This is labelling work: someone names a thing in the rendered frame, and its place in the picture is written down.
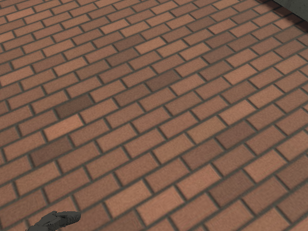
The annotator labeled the robot left hand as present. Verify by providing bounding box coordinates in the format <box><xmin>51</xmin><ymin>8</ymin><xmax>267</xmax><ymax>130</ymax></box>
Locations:
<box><xmin>25</xmin><ymin>211</ymin><xmax>81</xmax><ymax>231</ymax></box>

